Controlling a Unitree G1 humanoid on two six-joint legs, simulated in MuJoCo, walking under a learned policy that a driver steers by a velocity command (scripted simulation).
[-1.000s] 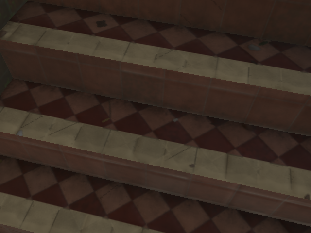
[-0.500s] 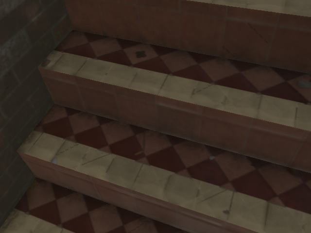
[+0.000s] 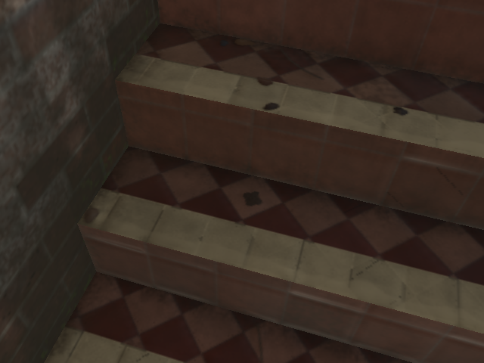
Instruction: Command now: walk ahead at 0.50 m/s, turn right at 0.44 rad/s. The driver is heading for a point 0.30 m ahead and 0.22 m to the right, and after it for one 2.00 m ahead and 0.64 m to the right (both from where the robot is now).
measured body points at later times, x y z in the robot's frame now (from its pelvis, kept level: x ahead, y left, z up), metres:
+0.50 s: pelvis +0.24 +0.03 +0.09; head +0.27 +0.06 +0.53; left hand +0.50 +0.13 -0.02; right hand +0.05 -0.16 -0.02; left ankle +0.08 +0.08 -0.64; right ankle +0.32 -0.02 -0.48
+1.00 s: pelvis +0.50 +0.02 +0.36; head +0.56 +0.00 +0.80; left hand +0.70 +0.23 +0.23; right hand +0.62 -0.25 +0.27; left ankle +0.61 +0.07 -0.28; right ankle +0.33 -0.04 -0.25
